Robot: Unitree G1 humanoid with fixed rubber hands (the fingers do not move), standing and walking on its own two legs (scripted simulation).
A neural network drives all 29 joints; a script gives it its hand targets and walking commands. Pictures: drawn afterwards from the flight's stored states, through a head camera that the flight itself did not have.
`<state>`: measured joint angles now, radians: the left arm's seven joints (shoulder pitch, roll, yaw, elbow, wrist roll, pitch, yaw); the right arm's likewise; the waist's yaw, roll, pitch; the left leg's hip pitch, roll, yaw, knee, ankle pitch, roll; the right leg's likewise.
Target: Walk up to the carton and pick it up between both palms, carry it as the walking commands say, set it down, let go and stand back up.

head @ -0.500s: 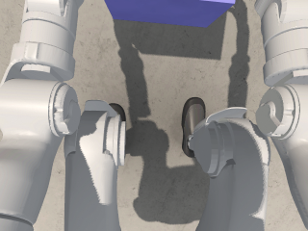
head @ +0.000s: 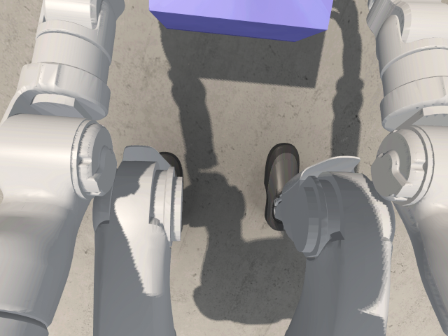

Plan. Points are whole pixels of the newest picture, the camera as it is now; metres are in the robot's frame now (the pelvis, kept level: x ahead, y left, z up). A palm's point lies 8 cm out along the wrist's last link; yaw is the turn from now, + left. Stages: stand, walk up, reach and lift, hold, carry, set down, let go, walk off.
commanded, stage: set down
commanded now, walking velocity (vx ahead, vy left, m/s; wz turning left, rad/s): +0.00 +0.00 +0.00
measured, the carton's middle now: out of the picture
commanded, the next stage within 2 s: none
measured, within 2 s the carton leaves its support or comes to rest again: neither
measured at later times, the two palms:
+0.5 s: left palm out of the picture +0.55 +0.16 -0.21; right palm out of the picture +0.55 -0.18 -0.20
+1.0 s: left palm out of the picture +0.55 +0.16 -0.21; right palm out of the picture +0.55 -0.21 -0.20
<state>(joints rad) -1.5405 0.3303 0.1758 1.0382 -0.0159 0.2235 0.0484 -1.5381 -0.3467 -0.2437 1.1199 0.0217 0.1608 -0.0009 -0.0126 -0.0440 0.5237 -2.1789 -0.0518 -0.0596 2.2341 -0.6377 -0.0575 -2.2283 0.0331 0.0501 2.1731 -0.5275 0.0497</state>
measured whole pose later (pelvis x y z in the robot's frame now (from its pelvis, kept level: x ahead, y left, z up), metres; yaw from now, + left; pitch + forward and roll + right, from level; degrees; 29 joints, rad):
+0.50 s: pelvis +0.00 +0.00 +0.00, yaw +0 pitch +33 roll -1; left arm -1.54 0.33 0.16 1.08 -0.02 0.18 0.05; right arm -1.54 -0.35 -0.24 1.16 0.02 0.12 0.00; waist -0.01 -0.04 0.52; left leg -2.18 -0.05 -0.06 2.26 -0.66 -0.06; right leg -2.23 0.03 0.05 2.19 -0.55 0.05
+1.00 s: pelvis +0.01 +0.00 +0.00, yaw +0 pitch +34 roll +0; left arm -1.54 0.36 0.11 1.11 -0.04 0.09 0.08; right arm -1.54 -0.41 -0.24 1.22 0.08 0.05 -0.05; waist -0.01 -0.04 0.52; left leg -2.18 -0.05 -0.06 2.26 -0.67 -0.06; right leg -2.23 0.03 0.05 2.20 -0.56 0.05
